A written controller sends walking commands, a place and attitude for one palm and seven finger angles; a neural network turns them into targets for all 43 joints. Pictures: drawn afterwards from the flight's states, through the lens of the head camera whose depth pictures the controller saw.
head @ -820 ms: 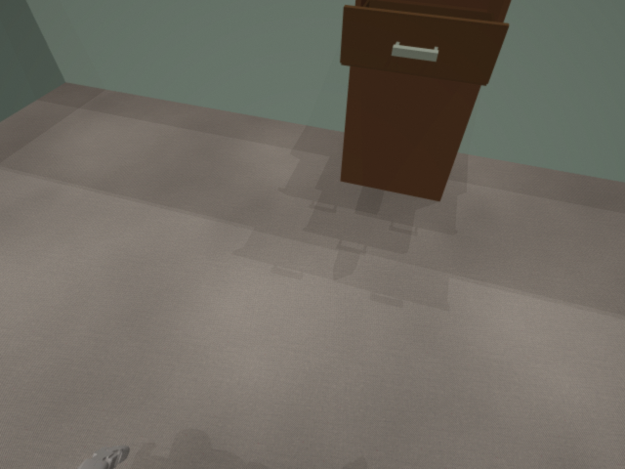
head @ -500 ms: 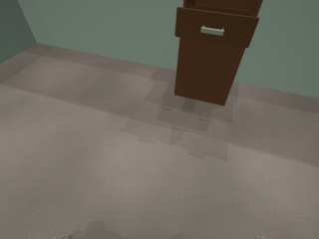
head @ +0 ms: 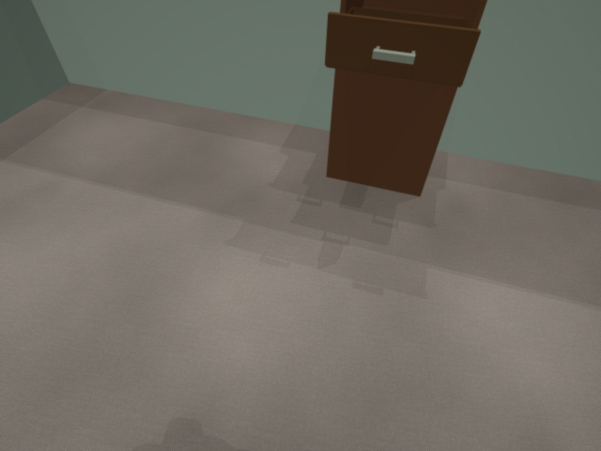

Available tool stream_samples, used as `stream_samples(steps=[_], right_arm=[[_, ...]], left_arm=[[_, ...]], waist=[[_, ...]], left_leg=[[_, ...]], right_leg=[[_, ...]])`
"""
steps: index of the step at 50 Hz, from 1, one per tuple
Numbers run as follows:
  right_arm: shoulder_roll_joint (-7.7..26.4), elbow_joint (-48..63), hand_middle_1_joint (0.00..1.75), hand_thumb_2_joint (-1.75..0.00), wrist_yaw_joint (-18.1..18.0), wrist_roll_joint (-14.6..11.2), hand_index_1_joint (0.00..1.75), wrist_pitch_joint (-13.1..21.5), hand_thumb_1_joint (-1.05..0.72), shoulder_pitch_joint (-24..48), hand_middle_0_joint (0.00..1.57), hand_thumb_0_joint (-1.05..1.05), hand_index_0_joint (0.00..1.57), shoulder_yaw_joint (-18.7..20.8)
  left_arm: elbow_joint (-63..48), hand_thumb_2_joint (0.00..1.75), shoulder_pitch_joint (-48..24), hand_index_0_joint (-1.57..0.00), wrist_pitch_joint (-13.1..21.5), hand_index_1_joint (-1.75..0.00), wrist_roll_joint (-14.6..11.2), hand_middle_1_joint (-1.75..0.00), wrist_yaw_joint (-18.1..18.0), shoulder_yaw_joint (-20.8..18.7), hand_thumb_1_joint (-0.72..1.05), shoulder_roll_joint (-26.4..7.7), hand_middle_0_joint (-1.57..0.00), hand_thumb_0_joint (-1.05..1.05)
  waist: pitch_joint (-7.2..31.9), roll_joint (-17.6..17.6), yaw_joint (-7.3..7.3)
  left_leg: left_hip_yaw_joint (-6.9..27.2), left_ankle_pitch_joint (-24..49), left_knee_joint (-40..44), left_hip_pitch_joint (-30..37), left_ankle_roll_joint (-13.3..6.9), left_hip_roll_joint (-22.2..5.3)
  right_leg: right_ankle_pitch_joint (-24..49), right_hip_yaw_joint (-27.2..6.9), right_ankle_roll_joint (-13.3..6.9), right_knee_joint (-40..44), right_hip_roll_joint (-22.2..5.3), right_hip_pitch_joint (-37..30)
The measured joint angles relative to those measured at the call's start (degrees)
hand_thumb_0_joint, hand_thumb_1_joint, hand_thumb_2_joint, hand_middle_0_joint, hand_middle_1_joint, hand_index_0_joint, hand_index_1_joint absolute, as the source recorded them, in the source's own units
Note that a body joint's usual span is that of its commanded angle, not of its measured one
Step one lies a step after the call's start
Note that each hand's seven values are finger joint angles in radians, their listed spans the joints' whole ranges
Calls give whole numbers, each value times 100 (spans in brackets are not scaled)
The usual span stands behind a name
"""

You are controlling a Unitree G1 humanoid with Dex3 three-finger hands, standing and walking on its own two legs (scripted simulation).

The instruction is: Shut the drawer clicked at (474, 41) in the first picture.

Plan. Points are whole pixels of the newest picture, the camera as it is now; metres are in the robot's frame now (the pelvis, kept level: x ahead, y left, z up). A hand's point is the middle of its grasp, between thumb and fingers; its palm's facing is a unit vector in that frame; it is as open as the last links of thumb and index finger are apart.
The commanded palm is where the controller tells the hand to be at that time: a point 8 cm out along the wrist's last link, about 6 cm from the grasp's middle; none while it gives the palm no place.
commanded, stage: stand and wait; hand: left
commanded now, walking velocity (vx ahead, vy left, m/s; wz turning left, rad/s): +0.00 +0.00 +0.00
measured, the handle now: (394, 53) +1.21 -0.22 +0.03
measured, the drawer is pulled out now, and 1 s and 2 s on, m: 0.30 0.30 0.30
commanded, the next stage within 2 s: look at it before walking up in 0.02 s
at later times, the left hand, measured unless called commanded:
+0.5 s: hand out of the picture +0.07 +0.25 -0.16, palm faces -0.03 -0.94 -0.33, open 7.4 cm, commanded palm none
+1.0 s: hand out of the picture +0.06 +0.20 -0.18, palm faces -0.10 -0.97 -0.23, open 7.4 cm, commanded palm none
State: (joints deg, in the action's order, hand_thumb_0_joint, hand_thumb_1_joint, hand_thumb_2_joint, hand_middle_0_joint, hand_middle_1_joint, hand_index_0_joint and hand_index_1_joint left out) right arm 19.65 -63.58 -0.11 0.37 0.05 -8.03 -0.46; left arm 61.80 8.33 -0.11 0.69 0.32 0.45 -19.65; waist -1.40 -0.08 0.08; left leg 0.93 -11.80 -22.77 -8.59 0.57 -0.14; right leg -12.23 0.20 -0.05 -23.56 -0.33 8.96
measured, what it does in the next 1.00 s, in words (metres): stands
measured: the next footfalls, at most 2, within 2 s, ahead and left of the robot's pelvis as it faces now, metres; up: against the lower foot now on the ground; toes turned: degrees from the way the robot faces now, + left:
right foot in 1.12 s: +0.12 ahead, -0.14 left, +0.00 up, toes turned -15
left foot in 1.60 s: +0.45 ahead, +0.01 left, +0.00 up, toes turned -12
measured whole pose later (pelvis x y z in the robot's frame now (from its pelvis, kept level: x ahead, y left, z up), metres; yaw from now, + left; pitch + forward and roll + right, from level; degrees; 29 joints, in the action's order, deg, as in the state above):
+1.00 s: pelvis +0.04 -0.01 -0.01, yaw -7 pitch +0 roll +1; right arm 14.1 -60.8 -0.2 1.0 0.9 -13.8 0.7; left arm 60.2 17.3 -2.4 1.5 2.3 -1.4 -14.8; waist 0.1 0.8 1.2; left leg -5.3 -19.0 -27.7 -8.1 0.9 -2.5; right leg -25.4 -0.7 -1.0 -42.0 0.6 17.4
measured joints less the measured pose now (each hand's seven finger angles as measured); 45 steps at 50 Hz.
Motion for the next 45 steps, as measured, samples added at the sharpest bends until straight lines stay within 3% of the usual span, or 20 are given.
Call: stream_samples(steps=[38,45], right_arm=[[-35,-32,30,-90,-10,-11,30,34,-90,107,20,1,20,-8],[-297,133,30,-90,-6,76,30,-55,-90,-188,20,0,20,23]], left_arm=[[77,90,-5,-20,23,-30,11,-30,-8,-5,90,14,-20,1],[-59,90,475,-20,-171,-30,63,-30,73,-78,91,264,-20,1]], waist=[[-12,23,36],[225,20,124]], left_leg=[[-5,56,157,62,6,-10],[-265,-519,-379,-89,-10,-133]], right_leg=[[66,-5,3,170,9,-65],[-491,-254,-64,-406,139,212]])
